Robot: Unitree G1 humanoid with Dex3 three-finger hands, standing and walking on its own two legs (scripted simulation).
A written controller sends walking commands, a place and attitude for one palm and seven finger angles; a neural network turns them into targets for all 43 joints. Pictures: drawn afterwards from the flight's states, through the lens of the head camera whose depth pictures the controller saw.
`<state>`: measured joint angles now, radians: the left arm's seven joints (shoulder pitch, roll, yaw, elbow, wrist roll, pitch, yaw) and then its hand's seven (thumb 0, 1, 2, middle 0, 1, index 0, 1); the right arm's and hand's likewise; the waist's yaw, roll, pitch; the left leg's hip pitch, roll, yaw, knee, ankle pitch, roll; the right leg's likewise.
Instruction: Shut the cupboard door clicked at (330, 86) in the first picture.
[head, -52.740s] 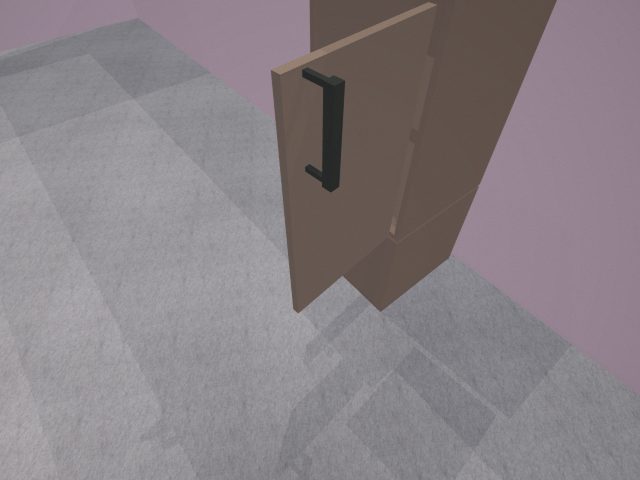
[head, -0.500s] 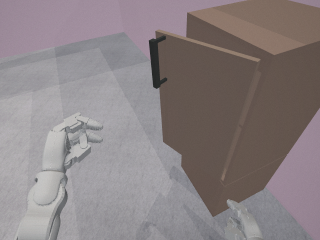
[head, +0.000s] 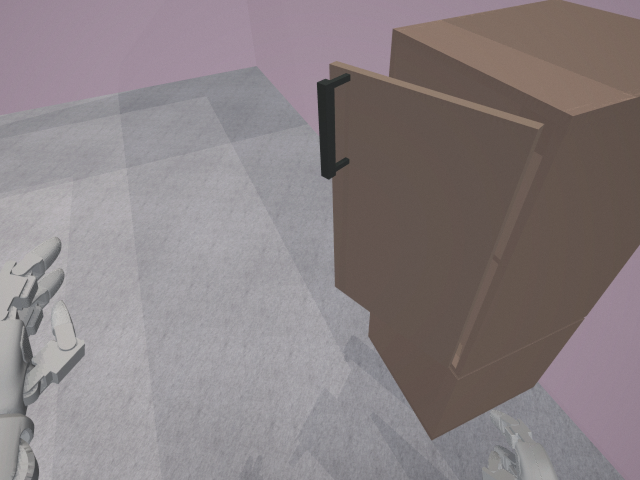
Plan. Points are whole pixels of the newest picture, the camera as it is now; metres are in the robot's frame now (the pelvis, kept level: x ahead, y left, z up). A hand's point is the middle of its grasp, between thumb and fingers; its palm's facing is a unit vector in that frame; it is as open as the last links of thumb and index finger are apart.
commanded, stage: draw the hand back to the body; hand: left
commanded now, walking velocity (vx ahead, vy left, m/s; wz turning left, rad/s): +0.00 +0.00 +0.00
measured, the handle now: (335, 128) +0.64 +0.06 +0.15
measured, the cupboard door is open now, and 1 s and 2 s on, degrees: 22 22 22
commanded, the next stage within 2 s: step back with the hand held close in 0.18 s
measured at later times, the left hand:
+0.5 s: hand (84, 336) +0.19 +0.27 +0.16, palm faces +0.40 -0.79 -0.46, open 7.4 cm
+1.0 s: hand (35, 395) +0.14 +0.28 +0.15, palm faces +0.42 -0.78 -0.46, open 7.4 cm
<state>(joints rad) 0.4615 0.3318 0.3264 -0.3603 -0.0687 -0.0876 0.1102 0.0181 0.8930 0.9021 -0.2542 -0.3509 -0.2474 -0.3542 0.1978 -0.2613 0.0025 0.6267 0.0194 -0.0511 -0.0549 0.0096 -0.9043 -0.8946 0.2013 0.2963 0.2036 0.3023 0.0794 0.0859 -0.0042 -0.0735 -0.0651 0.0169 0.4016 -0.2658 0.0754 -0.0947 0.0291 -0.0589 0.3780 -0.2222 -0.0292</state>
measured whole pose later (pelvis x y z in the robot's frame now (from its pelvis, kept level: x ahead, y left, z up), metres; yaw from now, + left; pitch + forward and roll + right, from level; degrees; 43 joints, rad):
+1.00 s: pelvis -0.07 +0.02 -0.02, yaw -2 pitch +1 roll -2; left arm 0.52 0.40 0.43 -0.48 -0.02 -0.20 0.14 0.02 0.89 0.90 -0.22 -0.30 -0.21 -0.31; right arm 0.25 -0.24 0.00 0.53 0.02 0.02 -0.07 0.01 -0.90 -0.89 0.21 0.30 0.21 0.30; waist 0.01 0.01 -0.03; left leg -0.40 -0.06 0.07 0.67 -0.31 0.11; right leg -0.41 0.02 -0.03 0.61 -0.21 -0.01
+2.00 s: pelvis -0.23 +0.03 -0.01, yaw +0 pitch +1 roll -3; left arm 0.53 0.40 0.41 -0.54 -0.05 -0.20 0.15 0.02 0.89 0.90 -0.21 -0.30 -0.21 -0.31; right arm 0.25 -0.16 0.03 0.64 0.00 -0.09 -0.06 0.01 -0.90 -0.89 0.21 0.30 0.21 0.30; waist 0.00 -0.03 -0.04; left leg -0.44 0.04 -0.02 0.60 -0.20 0.00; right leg -0.25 0.05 0.04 0.54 -0.30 0.01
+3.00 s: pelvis -0.30 +0.06 -0.01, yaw +3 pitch -3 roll -2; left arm 0.45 0.40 0.42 -0.45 -0.02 -0.18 0.15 0.02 0.89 0.90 -0.21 -0.30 -0.21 -0.31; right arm 0.25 -0.17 0.01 0.64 0.01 -0.12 -0.08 0.01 -0.90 -0.89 0.20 0.30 0.21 0.30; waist 0.00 -0.01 0.01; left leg -0.40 0.00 0.03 0.47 -0.16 0.03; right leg -0.23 0.04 0.01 0.59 -0.40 0.00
